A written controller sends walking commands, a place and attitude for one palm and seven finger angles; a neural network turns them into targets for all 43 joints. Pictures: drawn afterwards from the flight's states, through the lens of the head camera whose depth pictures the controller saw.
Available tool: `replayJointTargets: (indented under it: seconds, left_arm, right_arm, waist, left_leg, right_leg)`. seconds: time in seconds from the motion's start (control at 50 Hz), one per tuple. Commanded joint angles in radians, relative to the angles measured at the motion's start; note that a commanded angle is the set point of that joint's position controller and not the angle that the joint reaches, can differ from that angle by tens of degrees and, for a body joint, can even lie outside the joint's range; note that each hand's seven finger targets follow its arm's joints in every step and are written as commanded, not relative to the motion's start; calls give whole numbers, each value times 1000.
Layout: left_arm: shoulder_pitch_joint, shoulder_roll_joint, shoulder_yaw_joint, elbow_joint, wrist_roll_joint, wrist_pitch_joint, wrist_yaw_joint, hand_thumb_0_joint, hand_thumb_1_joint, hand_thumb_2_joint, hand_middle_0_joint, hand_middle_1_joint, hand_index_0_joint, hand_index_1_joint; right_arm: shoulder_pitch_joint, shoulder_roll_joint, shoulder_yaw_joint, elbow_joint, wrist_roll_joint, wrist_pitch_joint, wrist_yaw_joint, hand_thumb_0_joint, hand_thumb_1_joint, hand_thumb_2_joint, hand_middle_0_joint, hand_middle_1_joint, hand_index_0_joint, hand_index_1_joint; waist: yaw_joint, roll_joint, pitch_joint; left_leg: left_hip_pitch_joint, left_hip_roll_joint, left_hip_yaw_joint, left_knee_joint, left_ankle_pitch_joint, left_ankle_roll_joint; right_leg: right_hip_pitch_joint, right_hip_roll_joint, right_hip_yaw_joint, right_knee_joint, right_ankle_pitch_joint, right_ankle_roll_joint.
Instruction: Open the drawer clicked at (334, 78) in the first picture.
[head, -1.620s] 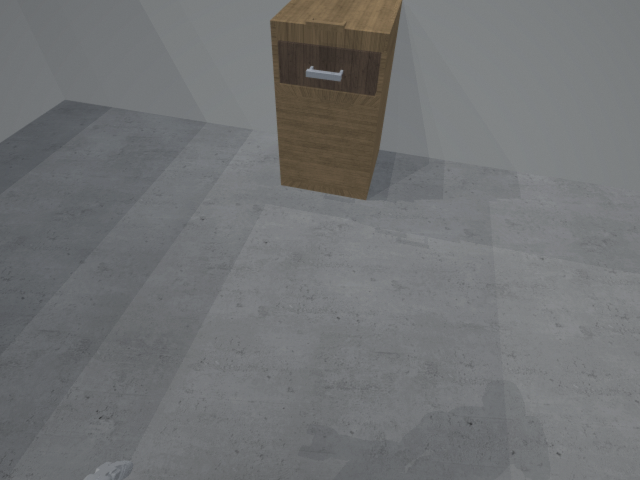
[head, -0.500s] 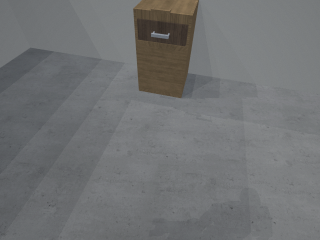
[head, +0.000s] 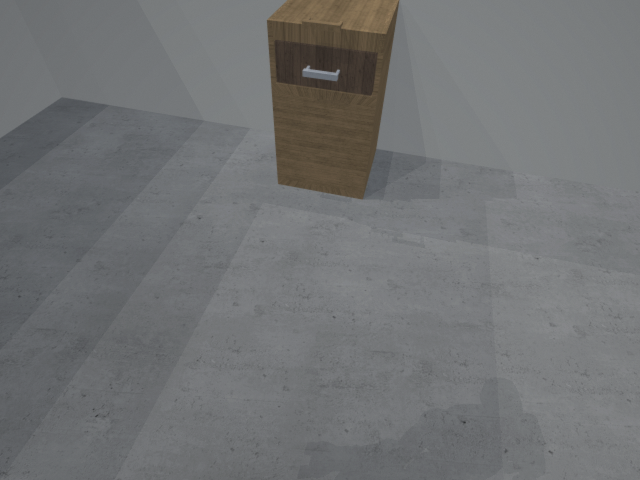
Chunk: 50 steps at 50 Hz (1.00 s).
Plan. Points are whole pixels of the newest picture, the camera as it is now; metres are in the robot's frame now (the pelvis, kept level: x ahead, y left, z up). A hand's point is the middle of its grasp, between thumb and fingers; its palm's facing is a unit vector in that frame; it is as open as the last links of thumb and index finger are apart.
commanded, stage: walk to a spot facing it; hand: left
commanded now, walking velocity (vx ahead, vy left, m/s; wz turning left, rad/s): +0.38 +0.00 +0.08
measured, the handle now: (321, 72) +1.51 +0.08 -0.16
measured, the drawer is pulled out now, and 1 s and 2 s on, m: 0.00 0.00 0.00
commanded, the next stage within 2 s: turn to face it in 1.50 s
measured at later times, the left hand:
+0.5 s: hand (193, 473) +0.17 +0.20 -0.18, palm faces -0.01 -0.99 -0.14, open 7.4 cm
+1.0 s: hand (240, 361) +0.34 +0.16 -0.18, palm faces +0.13 -0.97 -0.20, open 7.2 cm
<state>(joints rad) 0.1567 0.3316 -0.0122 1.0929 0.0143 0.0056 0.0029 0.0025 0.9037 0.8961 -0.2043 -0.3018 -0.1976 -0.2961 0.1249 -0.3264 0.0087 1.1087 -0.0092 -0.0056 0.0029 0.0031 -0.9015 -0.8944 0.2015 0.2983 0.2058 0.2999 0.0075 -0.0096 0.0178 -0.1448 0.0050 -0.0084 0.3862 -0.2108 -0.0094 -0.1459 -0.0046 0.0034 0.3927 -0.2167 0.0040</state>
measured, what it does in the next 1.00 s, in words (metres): walks ahead: right foot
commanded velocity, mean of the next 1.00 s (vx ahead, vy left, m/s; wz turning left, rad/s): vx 0.38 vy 0.00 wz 0.08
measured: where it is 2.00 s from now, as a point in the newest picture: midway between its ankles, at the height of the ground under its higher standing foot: (316, 341)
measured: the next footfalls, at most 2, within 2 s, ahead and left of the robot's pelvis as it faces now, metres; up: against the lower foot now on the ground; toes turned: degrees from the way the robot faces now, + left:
right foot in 0.66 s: +0.39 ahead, -0.10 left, +0.00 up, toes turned -7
left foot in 1.20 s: +0.53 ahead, +0.14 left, +0.00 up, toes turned +16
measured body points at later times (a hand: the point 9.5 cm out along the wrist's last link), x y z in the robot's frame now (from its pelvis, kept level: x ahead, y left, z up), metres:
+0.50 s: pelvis +0.14 +0.02 -0.01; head +0.17 +0.04 +0.44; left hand +0.17 +0.25 -0.17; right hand +0.00 -0.17 -0.14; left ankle +0.01 +0.12 -0.74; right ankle +0.21 -0.11 -0.68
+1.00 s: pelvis +0.35 -0.02 +0.00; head +0.34 -0.02 +0.45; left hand +0.34 +0.22 -0.16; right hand +0.44 -0.25 -0.15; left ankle +0.42 +0.13 -0.68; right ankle +0.35 -0.10 -0.74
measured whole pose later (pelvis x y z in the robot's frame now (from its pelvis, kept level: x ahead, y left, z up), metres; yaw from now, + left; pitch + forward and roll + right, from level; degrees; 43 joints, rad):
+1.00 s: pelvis +0.35 -0.02 +0.00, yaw +4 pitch -1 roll -1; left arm 0.32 0.18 0.04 1.09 0.03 -0.07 0.01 -0.01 0.94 0.90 -0.20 -0.30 -0.19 -0.30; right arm 0.20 -0.17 -0.07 1.02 -0.02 -0.02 0.02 0.00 -0.91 -0.90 0.19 0.30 0.20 0.30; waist 0.00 0.01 -0.01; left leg -0.59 0.15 0.06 0.97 -0.16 -0.02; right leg -0.13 0.02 -0.22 0.37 -0.22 -0.07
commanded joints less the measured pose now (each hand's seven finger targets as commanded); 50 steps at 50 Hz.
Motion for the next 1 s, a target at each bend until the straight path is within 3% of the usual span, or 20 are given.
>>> replayJointTargets:
  seconds: [0.0,0.12,0.18,0.2,0.22,0.24,0.28,0.32,0.46,0.52,0.56,0.6,0.62,0.64,0.66,0.68,0.72,0.8,0.9,0.98]
  left_arm:
    - [76,100,27,-28,9,0,-1,0,900,900,-200,-300,-200,-300]
    - [188,133,68,-42,7,-20,0,0,900,900,-200,-300,-200,-300]
    - [145,86,70,-61,5,-29,-1,0,900,900,-200,-300,-200,-300]
    - [126,35,63,-73,2,-27,-6,0,900,900,-200,-300,-200,-300]
    - [92,-35,50,-101,0,-31,-11,0,900,900,-200,-300,-200,-300]
    - [13,-25,49,-138,13,-43,-3,0,900,900,-200,-300,-200,-300]
    - [9,-24,60,-123,12,-53,-7,0,900,900,-200,-300,-200,-300]
    - [30,-61,59,-108,11,-54,-19,0,900,900,-200,-300,-200,-300]
    - [-68,-130,50,-149,5,-37,-40,0,900,900,-200,-300,-200,-300]
    - [-102,-136,52,-161,-1,-43,-37,0,900,900,-200,-300,-200,-300]
    - [-9,-110,62,-136,2,-46,-28,0,900,900,-200,-300,-200,-300]
    - [225,-59,85,-67,13,-59,-20,0,900,900,-200,-300,-200,-300]
    - [366,19,108,-29,24,-73,-9,0,900,900,-200,-300,-200,-300]
    - [425,117,131,-17,17,-74,3,0,900,900,-200,-300,-200,-300]
    - [373,112,131,-25,-6,-66,7,0,900,900,-200,-300,-200,-300]
    - [260,76,121,-43,-5,-62,6,0,900,900,-200,-300,-200,-300]
    - [145,-30,88,-71,1,-70,10,0,900,900,-200,-300,-200,-300]
    - [132,-88,67,-61,10,-84,12,0,900,900,-200,-300,-200,-300]
    - [163,-73,72,-58,11,-95,11,0,900,900,-200,-300,-200,-300]
    - [257,-55,70,-29,12,-101,9,0,900,900,-200,-300,-200,-300]
  right_arm:
    - [43,-84,-18,-32,-15,3,-2,0,-900,-900,200,300,200,300]
    - [84,-24,-30,-79,-14,-15,2,0,-900,-900,200,300,200,300]
    - [206,5,-34,-51,-9,-37,3,0,-900,-900,200,300,200,300]
    - [304,-23,-45,-16,-12,-44,-2,0,-900,-900,200,300,200,300]
    - [440,-104,-70,23,-23,-52,-13,0,-900,-900,200,300,200,300]
    - [500,-90,-68,40,-18,-53,-22,0,-900,-900,200,300,200,300]
    - [483,-15,-49,38,-10,-64,-33,0,-900,-900,200,300,200,300]
    - [450,16,-44,27,-11,-81,-39,0,-900,-900,200,300,200,300]
    - [474,84,-37,64,-6,-98,-51,0,-900,-900,200,300,200,300]
    - [474,67,-43,80,-8,-93,-50,0,-900,-900,200,300,200,300]
    - [456,40,-54,86,-6,-90,-49,0,-900,-900,200,300,200,300]
    - [419,29,-62,74,-1,-87,-46,0,-900,-900,200,300,200,300]
    - [433,60,-57,63,7,-85,-32,0,-900,-900,200,300,200,300]
    - [514,130,-49,39,15,-86,-29,0,-900,-900,200,300,200,300]
    - [427,109,-54,15,15,-73,-29,0,-900,-900,200,300,200,300]
    - [392,127,-61,18,12,-71,-22,0,-900,-900,200,300,200,300]
    - [327,148,-62,0,-8,-52,-15,0,-900,-900,200,300,200,300]
    - [373,180,-63,7,-20,-9,-7,0,-900,-900,200,300,200,300]
    - [217,157,-74,-78,-19,-2,15,0,-900,-900,200,300,200,300]
    - [51,148,-68,-137,-16,-21,30,0,-900,-900,200,300,200,300]
  waist:
    - [4,-26,49]
    - [17,-155,126]
    - [-47,-36,97]
    - [-81,100,97]
    - [-123,310,83]
    - [-132,276,140]
    - [-105,115,166]
    - [-70,66,126]
    - [-48,142,140]
    - [-45,154,138]
    - [3,153,79]
    - [110,98,-39]
    - [161,-27,-136]
    - [127,-253,-273]
    - [120,-127,-197]
    - [76,-89,-72]
    - [15,-33,69]
    - [-57,-57,74]
    - [-43,-83,111]
    - [14,-45,116]
  left_leg:
    - [-113,71,-70,-35,-301,32]
    - [-279,27,49,260,-215,27]
    - [-54,48,51,83,-166,40]
    - [66,116,-87,-27,-196,71]
    - [188,316,-377,-168,-224,153]
    - [203,374,-475,-215,-110,189]
    - [217,379,-403,-166,172,225]
    - [224,329,-267,-151,340,209]
    - [177,200,-20,-203,440,142]
    - [139,219,10,-185,554,149]
    - [164,238,25,-54,763,142]
    - [79,203,61,232,723,97]
    - [-129,138,89,523,417,65]
    - [-356,-15,80,901,-291,30]
    - [-397,27,-27,1036,-310,64]
    - [-422,82,-15,1059,-215,71]
    - [-395,139,-21,998,-114,58]
    - [-346,151,11,865,-38,21]
    - [-421,171,41,655,62,-12]
    - [-463,157,73,432,61,-12]
  right_leg:
    - [-66,-102,127,-89,-347,-37]
    - [-36,-264,324,-200,-457,-160]
    - [-160,-195,158,-35,-285,-133]
    - [-274,-91,46,148,-239,-86]
    - [-458,16,-111,464,-250,-31]
    - [-579,5,-43,615,-335,-34]
    - [-638,-70,7,735,-238,-37]
    - [-608,-94,-10,754,-179,-22]
    - [-542,-79,-123,477,32,-7]
    - [-376,-41,-157,300,47,-36]
    - [-244,-10,-160,264,23,-68]
    - [67,6,-149,170,93,-88]
    - [315,-151,29,134,36,-138]
    - [447,-457,517,-5,-15,-246]
    - [325,-485,582,-135,-165,-263]
    - [171,-452,481,-187,-346,-237]
    - [-129,-382,306,-204,-289,-179]
    - [-262,-291,58,-241,-151,-134]
    - [-214,-277,1,-293,-148,-147]
    - [-43,-285,-17,-257,-23,-156]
